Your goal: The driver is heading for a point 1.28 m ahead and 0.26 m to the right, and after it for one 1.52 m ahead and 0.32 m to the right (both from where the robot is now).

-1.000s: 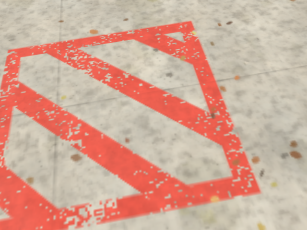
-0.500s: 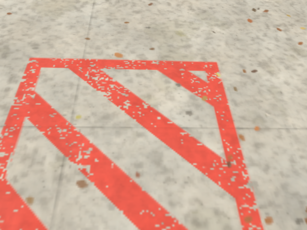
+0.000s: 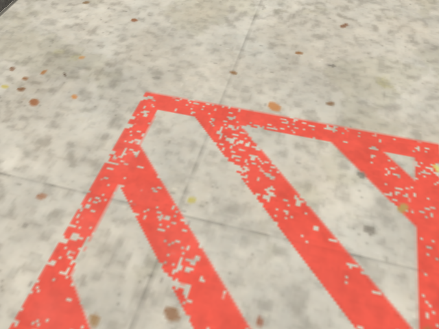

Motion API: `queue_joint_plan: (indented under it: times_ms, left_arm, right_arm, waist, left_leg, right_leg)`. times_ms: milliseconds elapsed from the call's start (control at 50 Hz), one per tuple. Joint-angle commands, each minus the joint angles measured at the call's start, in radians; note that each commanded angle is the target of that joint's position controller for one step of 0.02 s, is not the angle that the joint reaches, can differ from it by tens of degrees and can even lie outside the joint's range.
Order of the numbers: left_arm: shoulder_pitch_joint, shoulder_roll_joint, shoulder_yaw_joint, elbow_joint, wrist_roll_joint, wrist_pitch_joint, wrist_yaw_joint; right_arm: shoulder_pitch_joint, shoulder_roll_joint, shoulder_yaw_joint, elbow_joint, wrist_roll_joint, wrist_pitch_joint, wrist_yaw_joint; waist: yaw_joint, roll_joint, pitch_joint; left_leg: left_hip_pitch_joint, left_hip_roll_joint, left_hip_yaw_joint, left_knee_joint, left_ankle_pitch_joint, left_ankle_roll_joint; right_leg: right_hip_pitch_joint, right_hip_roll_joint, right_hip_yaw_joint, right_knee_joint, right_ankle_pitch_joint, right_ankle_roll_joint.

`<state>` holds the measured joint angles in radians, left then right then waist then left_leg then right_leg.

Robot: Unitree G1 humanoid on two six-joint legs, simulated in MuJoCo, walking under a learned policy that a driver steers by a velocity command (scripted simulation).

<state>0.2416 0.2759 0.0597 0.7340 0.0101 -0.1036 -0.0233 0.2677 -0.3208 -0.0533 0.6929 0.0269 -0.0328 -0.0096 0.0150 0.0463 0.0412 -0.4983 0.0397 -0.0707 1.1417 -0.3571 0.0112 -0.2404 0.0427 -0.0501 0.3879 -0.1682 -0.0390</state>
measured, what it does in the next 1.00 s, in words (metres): walks ahead, turning right: left foot, then right foot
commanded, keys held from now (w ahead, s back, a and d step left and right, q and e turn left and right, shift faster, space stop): w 0.08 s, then w+e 0.92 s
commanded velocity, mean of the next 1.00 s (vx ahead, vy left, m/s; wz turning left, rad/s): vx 0.50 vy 0.00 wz -0.34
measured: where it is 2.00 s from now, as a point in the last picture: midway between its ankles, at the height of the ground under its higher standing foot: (299, 172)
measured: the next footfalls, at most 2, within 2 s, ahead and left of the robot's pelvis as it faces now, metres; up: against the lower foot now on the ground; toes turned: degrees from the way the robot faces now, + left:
left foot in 0.28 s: +0.32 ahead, +0.16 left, +0.00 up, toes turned -2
right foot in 0.80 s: +0.55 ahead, -0.15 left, +0.00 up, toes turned -22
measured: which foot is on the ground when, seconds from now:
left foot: up 0.00-0.26, down 0.28-0.82, up 0.84-1.00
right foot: down 0.00-0.28, up 0.30-0.78, down 0.80-1.00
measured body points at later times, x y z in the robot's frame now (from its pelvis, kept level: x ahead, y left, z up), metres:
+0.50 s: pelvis +0.26 +0.06 +0.00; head +0.29 +0.06 +0.45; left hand +0.41 +0.33 -0.11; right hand +0.33 -0.23 -0.10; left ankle +0.28 +0.16 -0.74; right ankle +0.26 -0.10 -0.66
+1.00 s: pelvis +0.51 -0.07 +0.00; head +0.54 -0.10 +0.45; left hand +0.72 +0.15 -0.10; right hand +0.54 -0.39 -0.10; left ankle +0.60 +0.10 -0.66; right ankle +0.51 -0.13 -0.74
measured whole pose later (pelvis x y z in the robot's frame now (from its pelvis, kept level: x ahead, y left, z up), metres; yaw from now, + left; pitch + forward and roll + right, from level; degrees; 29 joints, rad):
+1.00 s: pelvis +0.51 -0.07 +0.00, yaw -26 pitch +1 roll +1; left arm 0.28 0.29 0.06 0.69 -0.01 -0.05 -0.03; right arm 0.15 -0.31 -0.06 0.70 -0.01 -0.10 0.00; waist 0.03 0.02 0.07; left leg -0.56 0.10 -0.06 1.09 -0.30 -0.03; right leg -0.26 0.10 0.04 0.42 -0.17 -0.11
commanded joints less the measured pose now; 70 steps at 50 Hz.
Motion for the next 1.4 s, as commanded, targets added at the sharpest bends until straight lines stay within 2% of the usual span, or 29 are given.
queue_joint_plan:
  times_ms: [20,120,200,240,280,300,320,340,360,440,520,700,760,800,820,840,860,880,900,940,1020,1100,1220,1280,1320,1340,1360,1380,1400]
  left_arm:
    - [-0.002,0.127,0.032,-0.026,-0.015,-0.024,0.002]
    - [0.025,0.179,0.039,0.005,-0.034,-0.007,0.005]
    - [0.109,0.215,0.046,0.042,-0.047,0.016,0.008]
    - [0.113,0.225,0.048,0.050,-0.046,0.030,0.013]
    - [0.115,0.176,0.027,0.049,-0.034,0.032,0.016]
    - [0.116,0.091,-0.005,0.012,-0.001,0.029,0.016]
    - [0.228,0.031,-0.021,-0.005,-0.035,0.018,0.020]
    - [0.177,0.143,0.007,0.010,-0.057,0.019,0.022]
    - [0.109,0.170,0.019,-0.008,-0.063,0.022,0.022]
    - [0.088,0.106,0.019,-0.006,-0.045,0.058,0.019]
    - [0.012,0.073,0.013,-0.046,-0.035,0.079,0.016]
    - [-0.227,0.065,-0.001,-0.149,-0.032,0.072,-0.036]
    - [-0.165,0.111,0.025,-0.160,-0.029,0.081,-0.039]
    - [0.132,0.211,0.085,-0.083,-0.036,0.093,-0.019]
    - [0.195,0.317,0.109,-0.066,-0.044,0.101,0.003]
    - [0.158,0.347,0.100,-0.117,-0.035,0.077,-0.008]
    - [0.144,0.252,0.075,-0.115,-0.033,0.058,-0.018]
    - [0.113,0.216,0.063,-0.105,-0.031,0.045,-0.019]
    - [0.047,0.187,0.054,-0.109,-0.032,0.041,-0.016]
    - [-0.026,0.146,0.039,-0.134,-0.015,0.040,-0.007]
    - [0.007,0.170,0.045,-0.107,-0.020,0.033,0.018]
    - [0.052,0.153,0.032,-0.064,-0.019,0.033,0.030]
    - [0.137,0.179,0.033,0.009,-0.015,0.034,0.027]
    - [0.127,0.192,0.039,0.026,-0.016,0.046,0.034]
    - [0.092,0.207,0.042,0.017,-0.009,0.056,0.041]
    - [0.074,0.198,0.035,0.005,-0.007,0.061,0.047]
    - [0.119,0.154,0.016,-0.022,0.020,0.053,0.053]
    - [0.217,0.063,-0.012,-0.029,0.016,0.030,0.035]
    - [0.120,0.151,-0.001,-0.037,-0.013,0.005,0.020]
  right_arm:
    - [-0.006,-0.025,-0.001,-0.078,-0.013,-0.010,0.007]
    - [-0.167,-0.009,0.020,-0.111,-0.020,-0.042,0.030]
    - [-0.259,-0.045,0.008,-0.147,-0.009,-0.059,0.043]
    - [-0.219,-0.071,-0.007,-0.139,-0.008,-0.065,0.044]
    - [-0.014,-0.140,-0.047,-0.086,-0.018,-0.063,0.029]
    - [0.157,-0.223,-0.068,-0.073,-0.039,-0.056,0.013]
    - [0.167,-0.255,-0.071,-0.064,-0.052,-0.046,0.020]
    - [0.136,-0.158,-0.048,-0.067,-0.039,-0.048,0.025]
    - [0.086,-0.112,-0.034,-0.063,-0.028,-0.051,0.026]
    - [-0.050,-0.044,-0.023,-0.041,-0.043,-0.075,0.028]
    - [-0.046,-0.075,-0.041,-0.002,-0.040,-0.091,0.015]
    - [0.036,-0.156,-0.072,0.063,-0.008,-0.050,0.000]
    - [0.025,-0.199,-0.085,0.064,0.007,-0.029,-0.005]
    - [0.019,-0.174,-0.072,0.055,0.007,-0.019,-0.009]
    - [0.067,-0.056,-0.036,0.018,-0.040,-0.028,-0.008]
    - [0.083,-0.026,-0.012,-0.027,-0.034,-0.063,0.000]
    - [-0.045,-0.126,-0.035,-0.045,0.006,-0.087,0.010]
    - [-0.084,-0.127,-0.032,-0.061,0.018,-0.102,0.013]
    - [-0.079,-0.116,-0.032,-0.044,-0.005,-0.107,0.003]
    - [-0.050,-0.126,-0.042,-0.031,-0.034,-0.092,0.000]
    - [-0.086,-0.073,-0.028,-0.040,-0.045,-0.062,0.001]
    - [-0.199,-0.027,-0.004,-0.048,-0.030,-0.068,0.020]
    - [-0.321,-0.046,0.000,-0.090,-0.008,-0.081,0.054]
    - [-0.288,-0.054,-0.003,-0.097,-0.006,-0.081,0.072]
    - [-0.139,-0.098,-0.028,-0.063,-0.011,-0.074,0.068]
    - [-0.004,-0.136,-0.049,-0.032,-0.015,-0.070,0.061]
    - [0.131,-0.216,-0.069,-0.021,-0.017,-0.064,0.053]
    - [0.156,-0.229,-0.069,-0.007,-0.009,-0.066,0.060]
    - [0.165,-0.136,-0.048,-0.010,0.003,-0.061,0.056]
  waist:
    - [-0.016,-0.122,-0.015]
    - [0.031,-0.097,0.016]
    - [0.048,-0.108,0.019]
    - [0.007,-0.120,-0.003]
    - [-0.105,-0.100,-0.137]
    - [-0.164,0.048,-0.307]
    - [-0.102,0.292,-0.404]
    - [-0.125,0.156,-0.294]
    - [-0.112,0.118,-0.182]
    - [-0.021,0.077,-0.060]
    - [-0.015,0.020,-0.005]
    - [-0.083,-0.007,0.065]
    - [-0.019,0.032,-0.014]
    - [0.137,-0.005,-0.175]
    - [0.096,-0.241,-0.231]
    - [0.048,-0.298,-0.407]
    - [0.108,-0.148,-0.330]
    - [0.084,-0.135,-0.202]
    - [0.035,-0.058,-0.133]
    - [-0.024,-0.095,-0.094]
    - [-0.025,-0.082,-0.067]
    - [0.039,-0.123,-0.038]
    - [0.093,-0.105,0.036]
    - [0.061,-0.113,0.018]
    - [-0.024,-0.126,-0.095]
    - [-0.097,-0.102,-0.182]
    - [-0.117,0.040,-0.307]
    - [-0.054,0.251,-0.384]
    - [-0.113,0.126,-0.341]
  left_leg:
    - [-0.140,0.072,-0.036,-0.118,0.037,-0.008]
    - [-0.060,0.058,0.034,-0.440,0.292,-0.019]
    - [0.002,0.017,0.036,-0.583,0.324,-0.012]
    - [0.096,-0.002,0.044,-0.640,0.294,0.008]
    - [0.430,0.008,0.045,-0.668,0.288,0.057]
    - [0.701,0.233,-0.183,-0.642,0.288,0.122]
    - [0.862,0.398,-0.586,-0.785,0.031,0.240]
    - [0.774,0.362,-0.573,-0.839,-0.082,0.218]
    - [0.676,0.333,-0.420,-0.850,-0.049,0.191]
    - [0.405,0.231,-0.123,-0.958,0.243,0.173]
    - [0.395,0.238,0.021,-1.010,0.374,0.188]
    - [0.543,0.259,0.225,-0.975,0.453,0.137]
    - [0.593,0.255,0.274,-0.774,0.882,0.104]
    - [0.418,0.187,0.320,-0.355,0.894,0.043]
    - [0.053,0.082,0.313,0.000,0.168,-0.018]
    - [-0.203,-0.088,0.067,0.237,-0.279,-0.047]
    - [-0.313,-0.030,-0.032,0.261,-0.199,-0.029]
    - [-0.332,0.009,-0.016,0.194,-0.104,-0.006]
    - [-0.273,0.053,-0.017,0.108,-0.030,-0.005]
    - [-0.147,0.086,-0.024,0.006,0.053,-0.019]
    - [-0.131,0.065,0.013,-0.161,0.171,-0.075]
    - [-0.081,0.048,0.044,-0.456,0.465,-0.075]
    - [-0.182,0.031,0.047,-0.602,0.450,0.003]
    - [-0.156,-0.004,0.063,-0.623,0.311,0.054]
    - [0.069,-0.079,0.124,-0.624,0.267,0.097]
    - [0.281,-0.082,0.106,-0.639,0.326,0.131]
    - [0.596,0.107,-0.171,-0.609,0.386,0.221]
    - [0.869,0.286,-0.667,-0.746,0.159,0.376]
    - [0.867,0.269,-0.694,-0.823,-0.017,0.334]
  right_leg:
    - [0.095,-0.293,0.278,-0.244,0.097,-0.210]
    - [0.064,-0.237,0.152,-0.261,0.169,-0.181]
    - [0.133,-0.273,0.196,-0.202,0.164,-0.149]
    - [0.155,-0.283,0.215,-0.135,0.192,-0.121]
    - [0.067,-0.194,0.151,0.138,0.294,-0.063]
    - [-0.120,-0.113,0.096,0.474,-0.007,-0.012]
    - [-0.404,-0.010,0.111,0.748,-0.430,0.024]
    - [-0.495,-0.056,0.183,0.859,-0.393,0.027]
    - [-0.533,-0.092,0.170,0.868,-0.303,0.021]
    - [-0.393,-0.172,0.152,0.778,-0.112,0.046]
    - [-0.451,-0.178,0.161,0.652,0.001,0.067]
    - [-0.425,-0.143,0.037,0.276,0.113,0.001]
    - [-0.270,-0.056,-0.044,0.257,-0.029,-0.060]
    - [0.171,0.024,-0.042,0.179,0.023,-0.129]
    - [0.464,-0.201,0.346,0.144,0.026,-0.229]
    - [0.634,-0.379,0.905,-0.044,-0.220,-0.406]
    - [0.593,-0.370,0.834,-0.121,-0.240,-0.344]
    - [0.467,-0.334,0.689,-0.121,-0.183,-0.307]
    - [0.324,-0.285,0.575,-0.112,-0.071,-0.268]
    - [0.156,-0.227,0.458,-0.139,0.111,-0.247]
    - [0.060,-0.186,0.343,-0.169,0.286,-0.251]
    - [0.055,-0.141,0.220,-0.183,0.230,-0.180]
    - [0.260,-0.256,0.230,-0.169,0.213,-0.171]
    - [0.352,-0.281,0.188,-0.092,0.444,-0.143]
    - [0.349,-0.245,0.128,0.096,0.814,-0.112]
    - [0.266,-0.203,0.081,0.286,0.846,-0.079]
    - [0.014,-0.134,0.043,0.606,0.505,-0.033]
    - [-0.367,0.056,0.089,0.892,-0.355,0.031]
    - [-0.480,0.003,0.198,0.955,-0.361,0.018]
